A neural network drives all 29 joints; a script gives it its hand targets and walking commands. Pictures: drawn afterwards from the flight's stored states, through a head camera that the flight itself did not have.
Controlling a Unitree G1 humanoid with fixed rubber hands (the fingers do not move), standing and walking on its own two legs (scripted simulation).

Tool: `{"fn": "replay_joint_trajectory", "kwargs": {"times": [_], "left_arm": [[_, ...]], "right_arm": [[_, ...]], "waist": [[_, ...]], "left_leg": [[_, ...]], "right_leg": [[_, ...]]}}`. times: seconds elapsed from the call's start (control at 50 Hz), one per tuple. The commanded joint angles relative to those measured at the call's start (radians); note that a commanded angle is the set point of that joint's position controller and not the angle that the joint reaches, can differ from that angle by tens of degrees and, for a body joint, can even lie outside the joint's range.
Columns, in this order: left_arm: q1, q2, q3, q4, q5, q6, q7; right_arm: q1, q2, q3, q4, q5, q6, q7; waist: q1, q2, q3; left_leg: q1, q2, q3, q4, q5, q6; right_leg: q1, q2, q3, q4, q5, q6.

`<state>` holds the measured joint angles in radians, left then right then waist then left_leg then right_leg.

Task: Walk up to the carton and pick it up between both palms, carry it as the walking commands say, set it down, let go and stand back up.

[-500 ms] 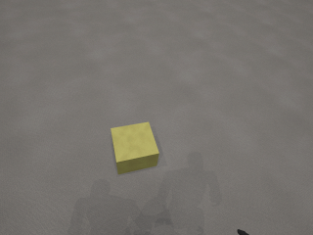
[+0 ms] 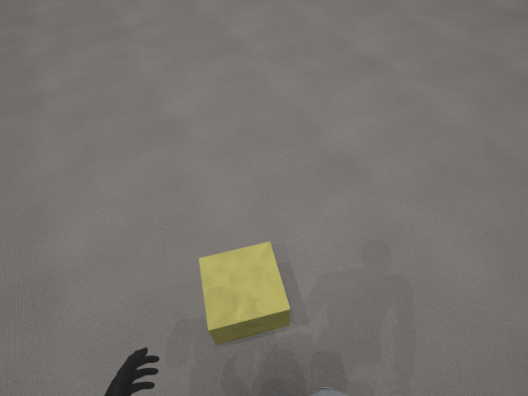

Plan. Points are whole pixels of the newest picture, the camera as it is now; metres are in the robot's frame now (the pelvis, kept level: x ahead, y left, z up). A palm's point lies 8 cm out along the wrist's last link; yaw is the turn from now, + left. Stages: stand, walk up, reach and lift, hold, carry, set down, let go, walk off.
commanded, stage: walk up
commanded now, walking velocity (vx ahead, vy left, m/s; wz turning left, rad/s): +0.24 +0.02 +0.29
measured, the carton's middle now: (244, 292) +0.56 +0.06 -0.66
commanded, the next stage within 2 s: none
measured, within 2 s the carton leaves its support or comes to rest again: neither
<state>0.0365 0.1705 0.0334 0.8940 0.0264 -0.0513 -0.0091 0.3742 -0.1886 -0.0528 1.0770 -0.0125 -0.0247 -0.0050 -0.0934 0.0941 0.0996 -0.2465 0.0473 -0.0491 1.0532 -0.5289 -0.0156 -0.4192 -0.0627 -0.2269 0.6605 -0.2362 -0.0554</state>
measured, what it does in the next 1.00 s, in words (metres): steps on the spot: left foot, then right foot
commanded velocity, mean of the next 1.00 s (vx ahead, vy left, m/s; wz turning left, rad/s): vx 0.04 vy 0.01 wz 0.12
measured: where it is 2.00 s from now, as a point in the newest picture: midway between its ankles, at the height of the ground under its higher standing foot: outside the picture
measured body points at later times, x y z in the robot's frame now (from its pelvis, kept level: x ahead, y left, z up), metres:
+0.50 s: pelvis +0.08 +0.04 +0.00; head +0.12 +0.08 +0.45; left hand +0.06 +0.28 -0.17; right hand +0.26 -0.19 -0.11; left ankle +0.14 +0.12 -0.72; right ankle +0.04 -0.10 -0.66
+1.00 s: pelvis +0.06 +0.04 +0.03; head +0.04 +0.03 +0.48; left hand +0.03 +0.27 -0.13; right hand +0.08 -0.20 -0.14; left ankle +0.13 +0.12 -0.71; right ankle +0.00 -0.09 -0.71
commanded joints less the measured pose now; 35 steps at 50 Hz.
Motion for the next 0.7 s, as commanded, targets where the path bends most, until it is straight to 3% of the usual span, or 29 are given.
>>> {"fn": "replay_joint_trajectory", "kwargs": {"times": [0.0, 0.04, 0.06, 0.08, 0.12, 0.14, 0.16, 0.18, 0.2, 0.22, 0.24, 0.26, 0.28, 0.3, 0.32, 0.34, 0.36, 0.38, 0.4, 0.42, 0.44, 0.46, 0.48, 0.5, 0.54, 0.58, 0.6, 0.62, 0.68], "left_arm": [[0.233, 0.156, 0.051, 0.015, -0.011, -0.035, 0.021], [0.225, 0.149, 0.047, 0.028, -0.017, -0.038, 0.021], [0.253, 0.13, 0.046, 0.036, -0.011, -0.041, 0.023], [0.23, 0.118, 0.044, 0.038, -0.01, -0.036, 0.019], [0.24, 0.142, 0.046, 0.047, -0.006, -0.031, 0.026], [0.271, 0.18, 0.062, 0.049, -0.011, -0.023, 0.036], [0.286, 0.182, 0.068, 0.066, -0.016, -0.024, 0.04], [0.286, 0.161, 0.049, 0.083, -0.016, -0.017, 0.043], [0.27, 0.161, 0.052, 0.089, -0.016, -0.009, 0.04], [0.283, 0.161, 0.052, 0.093, -0.021, 0.004, 0.04], [0.268, 0.196, 0.054, 0.074, -0.018, 0.007, 0.038], [0.277, 0.233, 0.062, 0.082, -0.026, 0.016, 0.039], [0.251, 0.232, 0.062, 0.082, -0.012, 0.021, 0.043], [0.268, 0.259, 0.063, 0.073, -0.017, 0.038, 0.048], [0.263, 0.242, 0.059, 0.074, -0.025, 0.046, 0.045], [0.275, 0.178, 0.048, 0.073, -0.036, 0.053, 0.046], [0.253, 0.122, 0.043, 0.049, -0.05, 0.068, 0.05], [0.272, 0.11, 0.039, 0.081, -0.054, 0.088, 0.053], [0.294, 0.124, 0.039, 0.092, -0.043, 0.096, 0.054], [0.318, 0.115, 0.026, 0.104, -0.05, 0.112, 0.055], [0.32, 0.113, 0.02, 0.118, -0.031, 0.117, 0.044], [0.309, 0.141, 0.04, 0.128, -0.025, 0.127, 0.043], [0.305, 0.131, 0.037, 0.125, -0.033, 0.129, 0.047], [0.336, 0.073, 0.02, 0.143, -0.026, 0.121, 0.039], [0.291, 0.066, 0.02, 0.138, -0.024, 0.132, 0.035], [0.309, 0.065, 0.021, 0.15, -0.026, 0.137, 0.032], [0.316, 0.082, 0.021, 0.158, -0.027, 0.139, 0.035], [0.33, 0.062, 0.013, 0.167, -0.027, 0.133, 0.031], [0.291, 0.084, 0.016, 0.163, -0.023, 0.117, 0.028]], "right_arm": [[0.016, -0.058, -0.017, -0.057, -0.006, 0.008, 0.008], [0.023, -0.025, -0.015, -0.06, -0.006, 0.016, 0.01], [-0.007, -0.018, -0.008, -0.056, -0.011, 0.024, 0.01], [-0.028, -0.003, 0.002, -0.047, -0.012, 0.026, 0.016], [-0.122, -0.043, -0.002, -0.084, -0.015, 0.043, 0.013], [-0.169, -0.09, -0.018, -0.107, -0.017, 0.067, 0.012], [-0.175, -0.07, -0.011, -0.103, -0.009, 0.062, 0.019], [-0.199, -0.057, -0.009, -0.104, -0.002, 0.058, 0.014], [-0.196, -0.033, 0.004, -0.102, 0.001, 0.053, 0.021], [-0.2, -0.035, 0.009, -0.11, -0.003, 0.054, 0.017], [-0.215, -0.066, -0.003, -0.11, -0.004, 0.057, 0.021], [-0.207, -0.08, -0.007, -0.101, -0.001, 0.067, 0.021], [-0.213, -0.062, -0.006, -0.12, -0.005, 0.066, 0.019], [-0.223, -0.128, -0.022, -0.118, -0.011, 0.072, 0.025], [-0.218, -0.167, -0.031, -0.117, -0.008, 0.07, 0.016], [-0.19, -0.221, -0.047, -0.132, -0.012, 0.061, 0.01], [-0.186, -0.281, -0.066, -0.133, -0.014, 0.055, 0.005], [-0.135, -0.21, -0.056, -0.115, 0.0, 0.039, -0.018], [-0.126, -0.174, -0.047, -0.108, -0.001, 0.032, -0.02], [-0.257, -0.202, -0.052, -0.14, 0.003, 0.052, -0.022], [-0.278, -0.119, -0.015, -0.159, 0.0, 0.05, -0.029], [-0.281, -0.139, -0.013, -0.175, -0.003, 0.042, -0.035], [-0.274, -0.11, -0.004, -0.17, 0.002, 0.036, -0.033], [-0.255, -0.052, 0.022, -0.151, -0.013, 0.019, -0.029], [-0.228, -0.047, 0.022, -0.133, -0.012, 0.018, -0.032], [-0.283, -0.087, 0.011, -0.126, -0.017, 0.029, -0.034], [-0.312, -0.089, 0.013, -0.144, -0.016, 0.037, -0.032], [-0.308, -0.09, 0.009, -0.14, -0.015, 0.038, -0.033], [-0.256, -0.129, -0.011, -0.114, -0.002, 0.045, -0.03]], "waist": [[0.119, -0.239, -0.146], [0.096, -0.28, -0.135], [0.105, -0.236, -0.151], [0.096, -0.243, -0.136], [0.097, -0.244, -0.074], [0.103, -0.198, -0.063], [0.098, -0.212, -0.074], [0.095, -0.198, -0.11], [0.086, -0.24, -0.144], [0.091, -0.262, -0.161], [0.095, -0.205, -0.178], [0.104, -0.252, -0.152], [0.091, -0.263, -0.145], [0.107, -0.189, -0.171], [0.093, -0.163, -0.177], [0.073, 0.091, -0.18], [0.06, 0.252, -0.186], [0.046, 0.184, -0.25], [0.062, 0.094, -0.24], [0.092, 0.212, -0.189], [0.1, 0.138, -0.216], [0.098, 0.039, -0.214], [0.098, 0.027, -0.239], [0.113, 0.036, -0.29], [0.109, 0.086, -0.27], [0.134, 0.128, -0.2], [0.139, 0.057, -0.156], [0.144, 0.1, -0.135], [0.121, 0.021, -0.064]], "left_leg": [[-0.256, 0.078, 0.001, 0.133, 0.106, -0.006], [-0.241, 0.08, 0.005, 0.101, 0.129, -0.01], [-0.254, 0.083, 0.019, 0.046, 0.13, -0.009], [-0.226, 0.075, 0.05, 0.014, 0.152, -0.015], [-0.24, 0.089, 0.044, -0.091, 0.207, -0.006], [-0.267, 0.077, 0.054, -0.107, 0.17, -0.025], [-0.274, 0.09, 0.025, -0.201, 0.191, -0.018], [-0.197, 0.04, 0.071, -0.245, 0.193, -0.013], [-0.164, 0.029, 0.092, -0.302, 0.235, -0.005], [-0.124, 0.0, 0.108, -0.309, 0.227, 0.0], [-0.119, -0.01, 0.138, -0.326, 0.233, -0.009], [-0.122, -0.005, 0.152, -0.347, 0.225, -0.02], [-0.078, 0.001, 0.142, -0.408, 0.262, -0.012], [-0.078, 0.02, 0.122, -0.454, 0.329, -0.005], [0.021, 0.061, 0.058, -0.526, 0.44, 0.019], [0.09, 0.212, -0.113, -0.617, 0.862, 0.072], [0.142, 0.347, -0.254, -0.638, 1.355, 0.21], [0.169, 0.392, -0.22, -0.611, 1.408, 0.249], [0.145, 0.359, -0.221, -0.605, 1.234, 0.238], [0.052, 0.278, -0.105, -0.63, 1.1, 0.237], [0.093, 0.287, -0.123, -0.645, 1.024, 0.2], [0.139, 0.317, -0.178, -0.627, 1.069, 0.175], [0.11, 0.247, -0.119, -0.649, 0.964, 0.15], [0.118, 0.185, -0.093, -0.71, 0.684, 0.136], [0.099, 0.146, -0.085, -0.765, 0.495, 0.121], [0.029, 0.199, -0.134, -0.832, 0.239, 0.158], [-0.014, 0.235, -0.167, -0.855, 0.165, 0.16], [-0.005, 0.226, -0.153, -0.88, 0.14, 0.156], [-0.077, 0.211, -0.218, -0.872, 0.085, 0.136]], "right_leg": [[0.282, -0.354, 0.359, -0.374, 0.399, -0.133], [0.267, -0.342, 0.3, -0.369, 0.495, -0.131], [0.277, -0.352, 0.295, -0.37, 0.496, -0.141], [0.215, -0.314, 0.226, -0.376, 0.489, -0.127], [0.183, -0.35, 0.236, -0.392, 0.468, -0.13], [0.203, -0.378, 0.271, -0.344, 0.695, -0.131], [0.246, -0.369, 0.255, -0.327, 0.724, -0.112], [0.249, -0.325, 0.208, -0.294, 0.794, -0.108], [0.265, -0.288, 0.152, -0.265, 0.732, -0.083], [0.268, -0.26, 0.162, -0.228, 0.735, -0.089], [0.266, -0.307, 0.198, -0.243, 0.672, -0.084], [0.276, -0.334, 0.193, -0.211, 0.661, -0.079], [0.239, -0.335, 0.193, -0.194, 0.543, -0.063], [0.233, -0.365, 0.232, -0.149, 0.487, -0.052], [0.181, -0.298, 0.182, -0.051, 0.456, -0.015], [0.075, -0.179, 0.103, 0.074, 0.175, 0.065], [-0.029, -0.021, 0.084, 0.336, -0.372, 0.108], [-0.033, -0.008, 0.167, 0.478, -0.448, 0.114], [-0.054, -0.026, 0.196, 0.536, -0.399, 0.122], [-0.064, -0.048, 0.178, 0.559, -0.392, 0.115], [-0.081, -0.035, 0.221, 0.559, -0.346, 0.113], [-0.135, -0.025, 0.247, 0.598, -0.299, 0.122], [-0.05, -0.027, 0.287, 0.505, -0.275, 0.11], [0.015, -0.011, 0.256, 0.412, -0.19, 0.088], [0.09, 0.018, 0.241, 0.286, -0.211, 0.083], [0.127, 0.018, 0.216, 0.153, -0.189, 0.072], [0.128, 0.009, 0.223, 0.118, -0.194, 0.073], [0.15, -0.002, 0.227, 0.06, -0.188, 0.066], [0.197, 0.023, 0.258, -0.085, -0.129, 0.045]]}}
